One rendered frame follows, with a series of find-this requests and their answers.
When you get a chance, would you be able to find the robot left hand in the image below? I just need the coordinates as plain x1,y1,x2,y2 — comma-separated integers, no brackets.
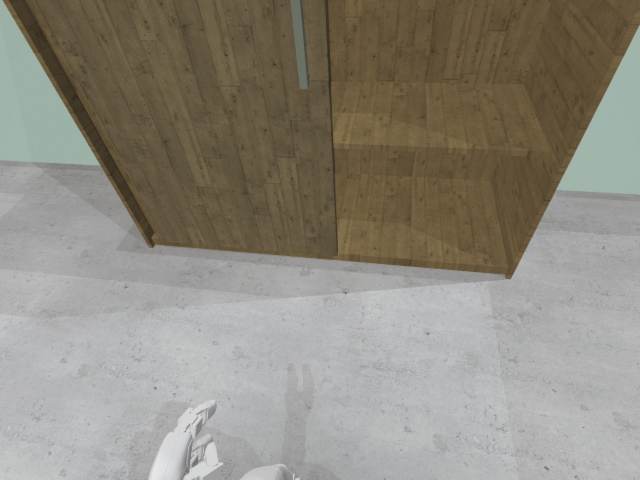
148,400,223,480

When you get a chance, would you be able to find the handle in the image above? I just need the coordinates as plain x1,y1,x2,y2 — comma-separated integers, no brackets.
290,0,310,89

